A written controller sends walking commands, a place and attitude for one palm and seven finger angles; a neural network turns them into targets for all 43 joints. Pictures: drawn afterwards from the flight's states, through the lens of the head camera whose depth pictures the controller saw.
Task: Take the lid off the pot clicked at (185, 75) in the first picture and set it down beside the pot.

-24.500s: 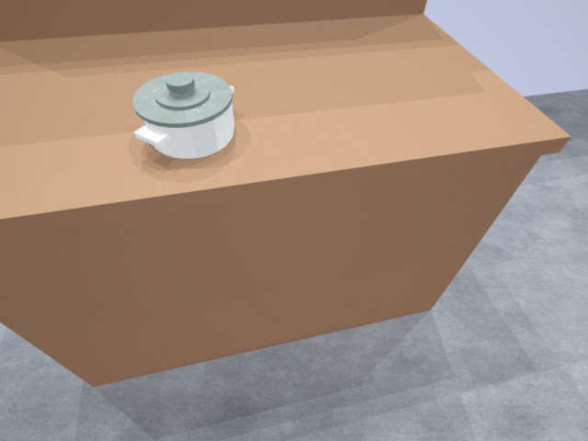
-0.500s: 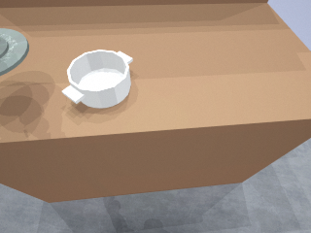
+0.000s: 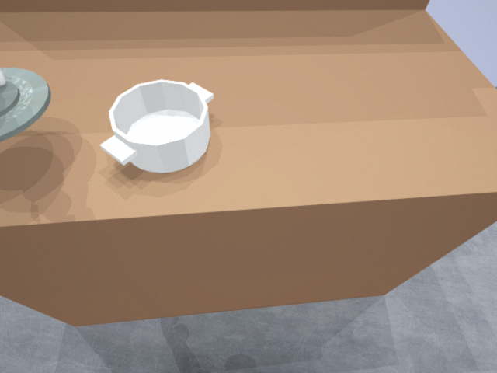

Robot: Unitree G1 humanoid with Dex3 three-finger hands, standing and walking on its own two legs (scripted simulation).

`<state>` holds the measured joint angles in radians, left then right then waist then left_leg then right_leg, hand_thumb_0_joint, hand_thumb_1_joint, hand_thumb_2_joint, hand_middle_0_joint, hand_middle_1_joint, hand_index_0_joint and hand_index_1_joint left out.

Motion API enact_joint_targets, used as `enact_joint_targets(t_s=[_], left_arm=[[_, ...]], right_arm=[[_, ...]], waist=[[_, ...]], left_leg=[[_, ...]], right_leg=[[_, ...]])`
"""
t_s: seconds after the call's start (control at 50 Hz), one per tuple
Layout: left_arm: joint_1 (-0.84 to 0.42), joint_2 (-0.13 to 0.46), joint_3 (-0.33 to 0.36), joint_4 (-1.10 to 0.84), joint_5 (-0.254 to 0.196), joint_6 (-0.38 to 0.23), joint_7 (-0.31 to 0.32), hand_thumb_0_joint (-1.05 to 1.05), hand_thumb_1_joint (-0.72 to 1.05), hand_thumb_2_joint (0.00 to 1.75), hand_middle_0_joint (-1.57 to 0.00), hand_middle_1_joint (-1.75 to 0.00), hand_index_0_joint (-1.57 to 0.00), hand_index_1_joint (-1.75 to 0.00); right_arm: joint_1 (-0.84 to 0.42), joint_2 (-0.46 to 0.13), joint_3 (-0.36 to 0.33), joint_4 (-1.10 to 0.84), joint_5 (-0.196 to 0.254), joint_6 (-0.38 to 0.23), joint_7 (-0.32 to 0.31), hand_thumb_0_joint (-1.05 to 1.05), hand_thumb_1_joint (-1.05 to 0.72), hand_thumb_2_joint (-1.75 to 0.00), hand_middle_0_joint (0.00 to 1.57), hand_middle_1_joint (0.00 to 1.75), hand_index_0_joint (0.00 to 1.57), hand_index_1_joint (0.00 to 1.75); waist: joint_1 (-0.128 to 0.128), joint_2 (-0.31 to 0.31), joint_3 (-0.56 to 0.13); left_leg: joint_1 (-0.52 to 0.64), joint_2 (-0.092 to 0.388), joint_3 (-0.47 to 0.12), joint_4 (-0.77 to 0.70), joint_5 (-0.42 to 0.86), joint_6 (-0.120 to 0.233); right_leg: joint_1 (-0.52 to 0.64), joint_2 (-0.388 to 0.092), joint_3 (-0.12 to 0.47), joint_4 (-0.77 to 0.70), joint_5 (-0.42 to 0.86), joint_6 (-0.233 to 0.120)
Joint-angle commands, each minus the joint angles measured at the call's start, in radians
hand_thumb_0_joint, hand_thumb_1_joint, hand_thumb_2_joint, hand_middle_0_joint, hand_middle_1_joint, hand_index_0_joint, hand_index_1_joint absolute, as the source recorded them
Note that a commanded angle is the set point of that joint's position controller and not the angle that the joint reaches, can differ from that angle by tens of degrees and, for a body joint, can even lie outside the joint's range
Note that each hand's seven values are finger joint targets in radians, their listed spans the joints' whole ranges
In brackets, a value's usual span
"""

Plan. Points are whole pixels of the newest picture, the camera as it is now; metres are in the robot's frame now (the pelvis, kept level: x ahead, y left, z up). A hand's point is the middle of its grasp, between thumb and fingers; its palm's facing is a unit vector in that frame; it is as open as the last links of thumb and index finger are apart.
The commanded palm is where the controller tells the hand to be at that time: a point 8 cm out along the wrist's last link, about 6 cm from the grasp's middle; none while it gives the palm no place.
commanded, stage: lower the lid onto the table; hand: left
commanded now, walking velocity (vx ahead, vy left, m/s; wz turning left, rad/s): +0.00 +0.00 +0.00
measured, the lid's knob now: out of the picture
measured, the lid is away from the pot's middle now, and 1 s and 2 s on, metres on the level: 0.24 0.22 0.24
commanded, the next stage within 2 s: open the fingers wide in 1.28 s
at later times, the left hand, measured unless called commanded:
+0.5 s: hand out of the picture +0.46 +0.34 +0.18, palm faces -0.40 -0.24 -0.88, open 7.5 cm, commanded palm +0.51 +0.35 +0.25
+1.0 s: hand (3, 119) +0.47 +0.33 +0.15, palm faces -0.44 -0.25 -0.86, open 7.5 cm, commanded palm +0.52 +0.35 +0.22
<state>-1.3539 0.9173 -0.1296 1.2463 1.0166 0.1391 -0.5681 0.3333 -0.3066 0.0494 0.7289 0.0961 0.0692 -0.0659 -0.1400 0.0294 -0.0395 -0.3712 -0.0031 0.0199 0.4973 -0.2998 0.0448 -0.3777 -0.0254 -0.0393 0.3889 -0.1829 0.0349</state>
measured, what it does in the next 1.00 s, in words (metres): stands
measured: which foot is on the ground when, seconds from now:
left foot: down 0.00-1.00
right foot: down 0.00-1.00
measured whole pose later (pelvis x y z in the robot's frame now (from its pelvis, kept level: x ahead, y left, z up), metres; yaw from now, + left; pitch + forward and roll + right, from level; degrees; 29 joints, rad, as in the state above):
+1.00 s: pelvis +0.00 +0.00 -0.01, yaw -1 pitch +13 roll -3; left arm -1.31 0.93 -0.08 1.38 1.03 0.07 -0.51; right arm 0.35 -0.30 0.05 0.76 0.10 0.08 -0.10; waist -0.18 0.03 -0.05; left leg -0.49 0.01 0.03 0.60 -0.34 0.05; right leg -0.49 -0.01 -0.02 0.47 -0.21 0.04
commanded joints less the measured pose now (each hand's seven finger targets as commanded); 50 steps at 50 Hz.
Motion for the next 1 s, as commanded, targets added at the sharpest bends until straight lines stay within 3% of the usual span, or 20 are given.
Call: enact_joint_targets(t_s=[0.0, 0.08, 0.14, 0.18, 0.24, 0.28, 0.36, 0.38, 0.4, 0.42, 0.52, 0.6, 0.74, 0.78, 0.84, 0.88, 0.9, 0.92, 0.96, 0.98], left_arm=[[-0.538, 0.283, 0.059, -0.205, 0.012, -0.011, 0.071, 0.00, 0.73, 0.87, -0.84, -1.07, -0.83, -1.07], [-0.512, 0.210, -0.010, -0.151, -0.006, -0.006, 0.068, 0.00, 0.73, 0.87, -0.84, -1.07, -0.83, -1.07], [-0.583, 0.299, 0.048, -0.209, 0.016, -0.020, 0.085, 0.00, 0.73, 0.87, -0.84, -1.07, -0.83, -1.07], [-0.591, 0.247, 0.007, -0.227, 0.000, -0.027, 0.086, 0.00, 0.73, 0.87, -0.84, -1.07, -0.83, -1.07], [-0.602, 0.338, 0.083, -0.243, 0.016, -0.040, 0.098, 0.00, 0.73, 0.87, -0.84, -1.07, -0.83, -1.07], [-0.560, 0.294, 0.052, -0.212, 0.005, -0.042, 0.094, 0.00, 0.73, 0.87, -0.84, -1.07, -0.83, -1.07], [-0.509, 0.262, 0.023, -0.097, 0.009, -0.031, 0.093, 0.00, 0.73, 0.87, -0.84, -1.07, -0.83, -1.07], [-0.503, 0.240, 0.006, -0.109, 0.003, -0.033, 0.090, 0.00, 0.73, 0.87, -0.84, -1.07, -0.83, -1.07], [-0.537, 0.299, 0.046, -0.136, 0.016, -0.036, 0.099, 0.00, 0.73, 0.87, -0.84, -1.07, -0.83, -1.07], [-0.576, 0.297, 0.041, -0.172, 0.018, -0.040, 0.103, 0.00, 0.73, 0.87, -0.84, -1.07, -0.83, -1.07], [-0.556, 0.298, 0.045, -0.141, 0.013, -0.048, 0.104, 0.00, 0.73, 0.87, -0.84, -1.07, -0.83, -1.07], [-0.580, 0.319, 0.068, -0.196, 0.013, -0.063, 0.112, 0.00, 0.73, 0.87, -0.84, -1.07, -0.83, -1.07], [-0.495, 0.258, 0.031, -0.079, 0.018, -0.050, 0.109, 0.00, 0.73, 0.87, -0.84, -1.07, -0.83, -1.07], [-0.477, 0.254, 0.029, -0.092, 0.010, -0.055, 0.109, 0.00, 0.73, 0.87, -0.84, -1.07, -0.83, -1.07], [-0.532, 0.315, 0.065, -0.132, 0.021, -0.060, 0.117, 0.00, 0.73, 0.87, -0.84, -1.07, -0.83, -1.07], [-0.509, 0.288, 0.047, -0.136, 0.009, -0.068, 0.115, 0.00, 0.73, 0.87, -0.84, -1.07, -0.83, -1.07], [-0.520, 0.350, 0.092, -0.141, 0.021, -0.070, 0.122, 0.00, 0.73, 0.87, -0.84, -1.07, -0.83, -1.07], [-0.522, 0.355, 0.093, -0.132, 0.024, -0.072, 0.124, 0.00, 0.73, 0.87, -0.84, -1.07, -0.83, -1.07], [-0.495, 0.334, 0.074, -0.094, 0.020, -0.072, 0.123, 0.00, 0.73, 0.87, -0.84, -1.07, -0.83, -1.07], [-0.498, 0.304, 0.051, -0.129, 0.005, -0.079, 0.120, 0.00, 0.73, 0.87, -0.84, -1.07, -0.83, -1.07]], right_arm=[[0.094, -0.177, -0.053, -0.047, -0.005, -0.024, -0.013, 0.00, -0.90, -0.90, 0.20, 0.30, 0.20, 0.30], [0.087, -0.184, -0.052, -0.039, 0.005, -0.019, -0.017, 0.00, -0.90, -0.90, 0.20, 0.30, 0.20, 0.30], [0.091, -0.184, -0.050, -0.039, -0.002, -0.021, -0.024, 0.00, -0.90, -0.90, 0.20, 0.30, 0.20, 0.30], [0.088, -0.180, -0.049, -0.043, 0.001, -0.033, -0.030, 0.00, -0.90, -0.90, 0.20, 0.30, 0.20, 0.30], [0.104, -0.181, -0.050, -0.038, -0.005, -0.038, -0.033, 0.00, -0.90, -0.90, 0.20, 0.30, 0.20, 0.30], [0.105, -0.181, -0.051, -0.035, -0.001, -0.041, -0.035, 0.00, -0.90, -0.90, 0.20, 0.30, 0.20, 0.30], [0.116, -0.188, -0.049, -0.019, 0.004, -0.025, -0.032, 0.00, -0.90, -0.90, 0.20, 0.30, 0.20, 0.30], [0.102, -0.188, -0.049, -0.022, 0.005, -0.026, -0.035, 0.00, -0.90, -0.90, 0.20, 0.30, 0.20, 0.30], [0.115, -0.191, -0.049, -0.018, -0.001, -0.022, -0.034, 0.00, -0.90, -0.90, 0.20, 0.30, 0.20, 0.30], [0.110, -0.188, -0.051, -0.023, 0.000, -0.024, -0.035, 0.00, -0.90, -0.90, 0.20, 0.30, 0.20, 0.30], [0.131, -0.187, -0.052, -0.012, 0.001, -0.033, -0.045, 0.00, -0.90, -0.90, 0.20, 0.30, 0.20, 0.30], [0.140, -0.184, -0.056, -0.010, -0.002, -0.042, -0.047, 0.00, -0.90, -0.90, 0.20, 0.30, 0.20, 0.30], [0.140, -0.184, -0.054, -0.003, 0.000, -0.018, -0.041, 0.00, -0.90, -0.90, 0.20, 0.30, 0.20, 0.30], [0.135, -0.186, -0.054, -0.007, 0.002, -0.014, -0.042, 0.00, -0.90, -0.90, 0.20, 0.30, 0.20, 0.30], [0.143, -0.186, -0.056, -0.008, -0.002, -0.009, -0.043, 0.00, -0.90, -0.90, 0.20, 0.30, 0.20, 0.30], [0.135, -0.184, -0.055, -0.013, 0.003, -0.014, -0.049, 0.00, -0.90, -0.90, 0.20, 0.30, 0.20, 0.30], [0.150, -0.187, -0.056, -0.007, -0.003, -0.011, -0.049, 0.00, -0.90, -0.90, 0.20, 0.30, 0.20, 0.30], [0.149, -0.185, -0.055, -0.010, -0.002, -0.011, -0.051, 0.00, -0.90, -0.90, 0.20, 0.30, 0.20, 0.30], [0.148, -0.184, -0.053, -0.010, 0.004, -0.010, -0.054, 0.00, -0.90, -0.90, 0.20, 0.30, 0.20, 0.30], [0.140, -0.184, -0.051, -0.011, 0.008, -0.011, -0.056, 0.00, -0.90, -0.90, 0.20, 0.30, 0.20, 0.30]], waist=[[-0.004, 0.137, -0.430], [-0.017, 0.130, -0.365], [-0.012, 0.152, -0.435], [-0.014, 0.206, -0.451], [-0.004, 0.188, -0.496], [-0.008, 0.212, -0.479], [-0.025, 0.111, -0.371], [-0.020, 0.161, -0.380], [-0.016, 0.144, -0.419], [-0.018, 0.205, -0.448], [-0.027, 0.168, -0.456], [-0.019, 0.228, -0.520], [-0.031, 0.170, -0.412], [-0.027, 0.180, -0.428], [-0.028, 0.182, -0.468], [-0.027, 0.194, -0.485], [-0.025, 0.178, -0.509], [-0.027, 0.178, -0.505], [-0.037, 0.156, -0.465], [-0.031, 0.196, -0.479]], left_leg=[[0.291, -0.002, -0.048, 0.023, 0.662, 0.008], [0.238, -0.006, -0.035, 0.001, 0.550, 0.012], [0.243, -0.009, -0.037, 0.008, 0.538, 0.015], [0.282, -0.007, -0.043, 0.015, 0.592, 0.004], [0.288, -0.005, -0.050, 0.028, 0.616, 0.007], [0.299, -0.003, -0.045, 0.030, 0.658, -0.002], [0.181, -0.008, -0.032, 0.012, 0.475, 0.012], [0.200, -0.008, -0.025, 0.015, 0.513, 0.010], [0.206, -0.006, -0.036, 0.021, 0.513, 0.007], [0.233, -0.005, -0.036, 0.029, 0.548, 0.006], [0.244, 0.000, -0.040, 0.045, 0.567, 0.008], [0.306, 0.006, -0.050, 0.069, 0.690, -0.008], [0.207, -0.001, -0.039, 0.069, 0.597, 0.001], [0.219, 0.000, -0.034, 0.073, 0.632, -0.001], [0.209, -0.002, -0.037, 0.078, 0.584, 0.006], [0.229, -0.001, -0.033, 0.086, 0.627, 0.004], [0.225, 0.002, -0.037, 0.092, 0.610, 0.005], [0.214, -0.002, -0.035, 0.094, 0.604, 0.009], [0.171, -0.007, -0.026, 0.090, 0.535, 0.015], [0.202, -0.001, -0.027, 0.086, 0.587, 0.006]], right_leg=[[0.108, 0.068, -0.018, 0.026, 0.302, -0.047], [0.082, 0.063, -0.024, 0.017, 0.258, -0.052], [0.109, 0.065, -0.015, 0.029, 0.264, -0.051], [0.089, 0.067, -0.020, 0.030, 0.265, -0.056], [0.110, 0.069, -0.013, 0.039, 0.282, -0.050], [0.092, 0.069, -0.020, 0.040, 0.287, -0.053], [0.071, 0.071, -0.019, 0.034, 0.235, -0.047], [0.068, 0.068, -0.018, 0.037, 0.248, -0.052], [0.078, 0.071, -0.016, 0.043, 0.247, -0.048], [0.071, 0.069, -0.012, 0.045, 0.260, -0.051], [0.058, 0.075, -0.014, 0.051, 0.265, -0.043], [0.046, 0.077, -0.014, 0.064, 0.291, -0.043], [0.011, 0.080, -0.020, 0.068, 0.272, -0.045], [0.019, 0.081, -0.022, 0.076, 0.288, -0.047], [0.035, 0.080, -0.012, 0.080, 0.284, -0.042], [0.032, 0.081, -0.017, 0.089, 0.295, -0.044], [0.046, 0.080, -0.011, 0.091, 0.293, -0.037], [0.049, 0.080, -0.010, 0.092, 0.301, -0.039], [0.043, 0.078, -0.010, 0.088, 0.282, -0.037], [0.039, 0.079, -0.015, 0.094, 0.288, -0.042]])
